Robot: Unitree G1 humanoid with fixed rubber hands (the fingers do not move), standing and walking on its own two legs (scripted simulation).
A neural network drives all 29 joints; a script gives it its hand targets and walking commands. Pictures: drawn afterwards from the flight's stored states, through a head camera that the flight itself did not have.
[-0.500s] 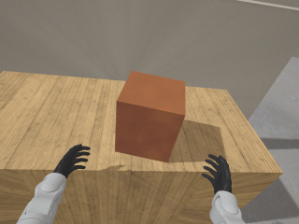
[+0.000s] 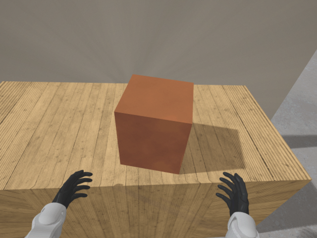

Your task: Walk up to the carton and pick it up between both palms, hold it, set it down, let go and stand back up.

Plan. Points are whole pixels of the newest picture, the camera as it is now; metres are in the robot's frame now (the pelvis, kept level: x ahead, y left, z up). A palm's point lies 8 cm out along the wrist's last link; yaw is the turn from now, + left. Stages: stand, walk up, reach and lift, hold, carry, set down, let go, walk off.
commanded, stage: set down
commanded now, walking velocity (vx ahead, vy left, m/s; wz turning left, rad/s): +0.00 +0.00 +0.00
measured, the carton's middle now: (155, 124) +0.50 +0.02 +0.00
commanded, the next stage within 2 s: none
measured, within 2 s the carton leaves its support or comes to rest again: neither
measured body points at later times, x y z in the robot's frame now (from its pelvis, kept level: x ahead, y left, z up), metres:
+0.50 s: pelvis +0.04 -0.02 +0.00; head +0.06 -0.01 +0.45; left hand +0.23 +0.23 -0.06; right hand +0.22 -0.20 -0.03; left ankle +0.06 +0.07 -0.74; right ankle +0.00 -0.12 -0.74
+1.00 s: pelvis +0.03 -0.03 +0.01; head +0.05 -0.01 +0.45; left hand +0.21 +0.22 -0.07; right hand +0.20 -0.20 -0.05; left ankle +0.06 +0.07 -0.74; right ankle +0.00 -0.12 -0.74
